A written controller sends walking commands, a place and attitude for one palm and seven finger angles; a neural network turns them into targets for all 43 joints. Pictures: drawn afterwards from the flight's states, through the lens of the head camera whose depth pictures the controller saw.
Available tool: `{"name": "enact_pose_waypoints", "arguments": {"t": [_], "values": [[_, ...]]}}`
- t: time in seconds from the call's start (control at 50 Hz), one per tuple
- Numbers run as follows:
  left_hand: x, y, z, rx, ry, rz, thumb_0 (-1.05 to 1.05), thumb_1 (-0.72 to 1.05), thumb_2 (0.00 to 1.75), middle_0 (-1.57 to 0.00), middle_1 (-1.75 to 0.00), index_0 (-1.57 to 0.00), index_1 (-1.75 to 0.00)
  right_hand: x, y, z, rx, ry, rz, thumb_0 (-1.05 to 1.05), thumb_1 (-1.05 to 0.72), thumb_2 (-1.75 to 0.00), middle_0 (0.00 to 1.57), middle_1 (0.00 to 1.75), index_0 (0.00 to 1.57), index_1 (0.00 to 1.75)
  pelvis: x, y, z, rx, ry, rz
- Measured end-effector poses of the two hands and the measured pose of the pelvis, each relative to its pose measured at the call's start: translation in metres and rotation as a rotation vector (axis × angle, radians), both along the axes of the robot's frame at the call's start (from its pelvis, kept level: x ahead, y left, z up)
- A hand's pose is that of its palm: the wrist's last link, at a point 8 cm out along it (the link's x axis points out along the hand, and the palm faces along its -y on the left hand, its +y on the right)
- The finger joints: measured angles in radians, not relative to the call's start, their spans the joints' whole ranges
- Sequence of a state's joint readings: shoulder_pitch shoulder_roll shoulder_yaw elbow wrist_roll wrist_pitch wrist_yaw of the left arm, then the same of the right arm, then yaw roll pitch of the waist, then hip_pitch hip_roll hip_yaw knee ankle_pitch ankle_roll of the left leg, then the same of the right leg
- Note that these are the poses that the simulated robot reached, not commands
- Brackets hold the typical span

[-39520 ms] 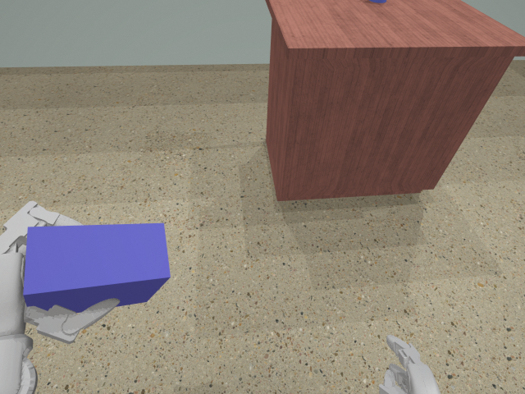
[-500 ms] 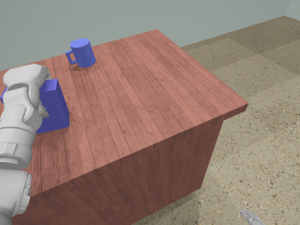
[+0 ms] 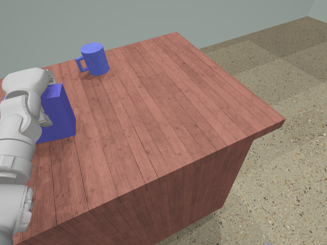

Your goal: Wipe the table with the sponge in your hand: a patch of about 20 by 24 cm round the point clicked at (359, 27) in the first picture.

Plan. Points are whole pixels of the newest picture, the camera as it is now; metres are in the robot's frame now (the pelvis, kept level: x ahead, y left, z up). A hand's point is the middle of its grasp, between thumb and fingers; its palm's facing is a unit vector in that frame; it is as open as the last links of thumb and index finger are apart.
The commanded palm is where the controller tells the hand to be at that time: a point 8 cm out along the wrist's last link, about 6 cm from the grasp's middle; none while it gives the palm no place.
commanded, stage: slide back across to the first lane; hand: left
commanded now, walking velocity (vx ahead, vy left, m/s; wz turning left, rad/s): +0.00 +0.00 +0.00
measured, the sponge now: (47, 121) +0.40 +0.33 +0.11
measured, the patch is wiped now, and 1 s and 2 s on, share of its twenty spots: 1.00 1.00 1.00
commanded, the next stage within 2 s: wipe back along the first lane in 0.40 s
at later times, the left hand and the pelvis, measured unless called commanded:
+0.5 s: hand (3, 109) +0.37 +0.39 +0.17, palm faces -0.03 -0.01 -1.00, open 10.7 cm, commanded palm +0.34 +0.38 +0.23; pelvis +0.02 +0.04 +0.00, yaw +3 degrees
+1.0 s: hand (1, 128) +0.32 +0.37 +0.17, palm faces +0.09 -0.06 -0.99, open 10.7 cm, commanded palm +0.29 +0.35 +0.21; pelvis +0.01 +0.04 +0.00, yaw +2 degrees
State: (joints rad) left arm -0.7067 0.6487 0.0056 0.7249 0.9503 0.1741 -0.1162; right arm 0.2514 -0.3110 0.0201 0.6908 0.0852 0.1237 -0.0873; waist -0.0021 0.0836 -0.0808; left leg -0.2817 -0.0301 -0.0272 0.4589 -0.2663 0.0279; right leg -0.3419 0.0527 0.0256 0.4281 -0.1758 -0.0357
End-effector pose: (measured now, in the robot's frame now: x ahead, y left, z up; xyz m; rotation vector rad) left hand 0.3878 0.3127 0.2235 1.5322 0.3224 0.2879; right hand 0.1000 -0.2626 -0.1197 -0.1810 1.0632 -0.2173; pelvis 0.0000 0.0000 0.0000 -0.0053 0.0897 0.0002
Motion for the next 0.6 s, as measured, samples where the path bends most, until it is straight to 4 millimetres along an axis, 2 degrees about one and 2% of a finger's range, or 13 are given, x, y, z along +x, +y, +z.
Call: {"name": "enact_pose_waypoints", "arguments": {"t": [0.12, 0.24, 0.34, 0.46, 0.6], "values": [[-0.009, 0.016, 0.002, -0.011, -0.048, 0.026, 0.03, -0.57, 1.04, -0.65, -1.3, -0.71, -1.27, 0.039, 0.022, 0.012, 0.012, -0.08, 0.053, 0.01, -0.9, -0.9, 0.2, 0.3, 0.21, 0.3, 0.005, 0.012, 0.002, -0.003, -0.022, 0.003], [-0.022, 0.041, 0.007, 0.01, -0.044, 0.087, 0.03, -0.57, 1.04, -0.64, -1.31, -0.7, -1.28, 0.081, 0.045, 0.026, 0.023, -0.168, 0.124, 0.01, -0.9, -0.9, 0.2, 0.3, 0.21, 0.3, 0.01, 0.023, 0.003, -0.009, -0.034, 0.017], [-0.03, 0.061, 0.008, -0.004, -0.014, 0.115, 0.02, -0.56, 1.04, -0.64, -1.32, -0.7, -1.29, 0.107, 0.065, 0.035, 0.026, -0.215, 0.18, 0.01, -0.9, -0.9, 0.2, 0.3, 0.21, 0.3, 0.015, 0.03, 0.004, -0.014, -0.036, 0.035], [-0.033, 0.068, 0.006, 0.007, 0.009, 0.09, 0.02, -0.56, 1.04, -0.64, -1.32, -0.7, -1.29, 0.122, 0.083, 0.037, 0.032, -0.225, 0.232, 0.01, -0.9, -0.9, 0.2, 0.3, 0.21, 0.3, 0.021, 0.037, 0.004, -0.02, -0.036, 0.051], [-0.034, 0.068, 0.004, 0.015, 0.004, 0.047, 0.01, -0.56, 1.04, -0.63, -1.32, -0.69, -1.29, 0.12, 0.094, 0.03, 0.053, -0.194, 0.251, 0.01, -0.9, -0.9, 0.2, 0.3, 0.21, 0.3, 0.024, 0.044, 0.005, -0.023, -0.03, 0.05]]}}
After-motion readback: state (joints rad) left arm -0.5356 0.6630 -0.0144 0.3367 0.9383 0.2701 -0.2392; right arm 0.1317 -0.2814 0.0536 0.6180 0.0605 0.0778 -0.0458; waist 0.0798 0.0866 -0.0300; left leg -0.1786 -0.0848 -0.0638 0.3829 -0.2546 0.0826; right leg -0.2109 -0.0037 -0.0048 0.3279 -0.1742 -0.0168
